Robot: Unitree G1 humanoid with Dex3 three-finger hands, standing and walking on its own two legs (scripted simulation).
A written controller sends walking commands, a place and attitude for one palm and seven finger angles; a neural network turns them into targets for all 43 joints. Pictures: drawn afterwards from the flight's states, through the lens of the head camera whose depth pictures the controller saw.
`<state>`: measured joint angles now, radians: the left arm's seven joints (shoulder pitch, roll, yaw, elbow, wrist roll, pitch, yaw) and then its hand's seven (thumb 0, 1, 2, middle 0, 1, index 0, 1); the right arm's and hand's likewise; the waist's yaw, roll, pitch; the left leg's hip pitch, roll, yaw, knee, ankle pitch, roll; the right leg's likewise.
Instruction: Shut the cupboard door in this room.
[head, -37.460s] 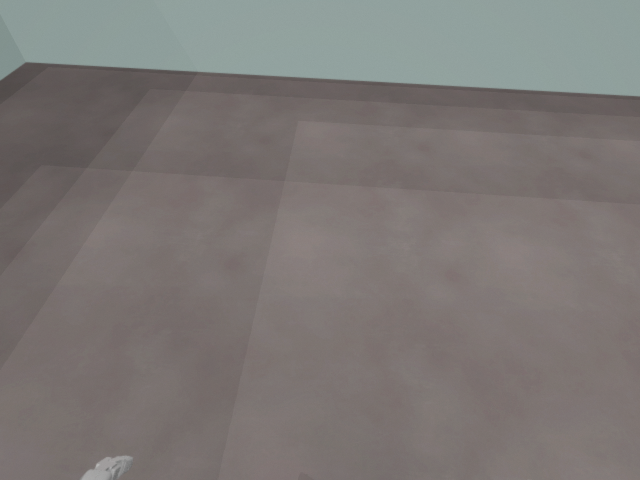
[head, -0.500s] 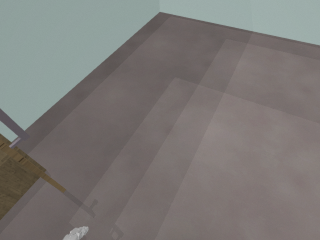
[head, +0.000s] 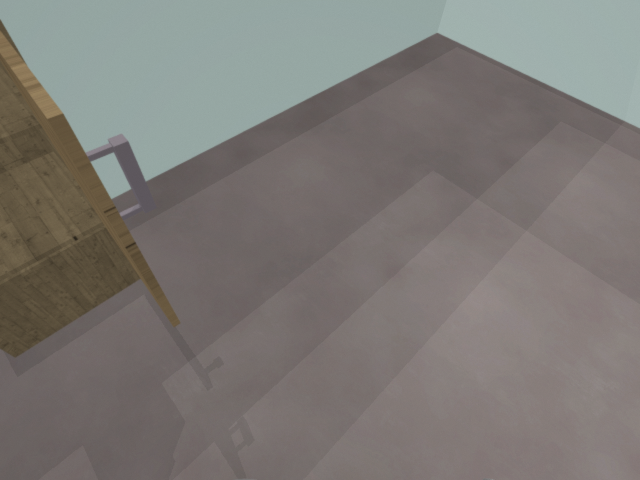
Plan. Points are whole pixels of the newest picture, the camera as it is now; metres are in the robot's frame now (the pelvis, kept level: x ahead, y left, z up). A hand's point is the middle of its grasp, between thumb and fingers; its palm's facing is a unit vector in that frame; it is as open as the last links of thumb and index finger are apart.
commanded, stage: turn or walk to find it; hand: left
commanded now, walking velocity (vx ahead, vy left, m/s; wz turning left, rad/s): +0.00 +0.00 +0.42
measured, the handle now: (122, 182) +0.51 +0.37 +0.00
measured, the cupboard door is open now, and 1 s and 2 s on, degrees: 87 87 87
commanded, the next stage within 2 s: stand and wait in 1.16 s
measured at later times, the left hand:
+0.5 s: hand out of the picture +0.04 +0.16 -0.14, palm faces +0.23 -0.93 -0.28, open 7.4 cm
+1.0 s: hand out of the picture -0.04 +0.22 -0.16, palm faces +0.46 -0.86 -0.22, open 7.4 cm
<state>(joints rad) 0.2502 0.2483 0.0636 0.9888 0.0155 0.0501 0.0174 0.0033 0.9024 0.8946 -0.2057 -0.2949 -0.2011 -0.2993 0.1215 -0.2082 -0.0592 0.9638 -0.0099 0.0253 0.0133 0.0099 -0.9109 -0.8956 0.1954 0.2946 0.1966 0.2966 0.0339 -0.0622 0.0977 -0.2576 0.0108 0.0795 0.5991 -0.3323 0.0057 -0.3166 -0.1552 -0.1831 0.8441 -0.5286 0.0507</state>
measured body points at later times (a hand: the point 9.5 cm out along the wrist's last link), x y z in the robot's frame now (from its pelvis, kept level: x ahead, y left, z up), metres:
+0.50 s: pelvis +0.01 -0.05 +0.01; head +0.05 -0.07 +0.46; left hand +0.03 +0.21 -0.11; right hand +0.12 -0.28 -0.15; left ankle -0.07 +0.09 -0.63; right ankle +0.02 -0.14 -0.72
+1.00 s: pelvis +0.00 +0.01 +0.02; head +0.03 +0.05 +0.47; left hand -0.06 +0.27 -0.14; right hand +0.18 -0.18 -0.12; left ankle -0.06 +0.08 -0.72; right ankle +0.04 -0.16 -0.64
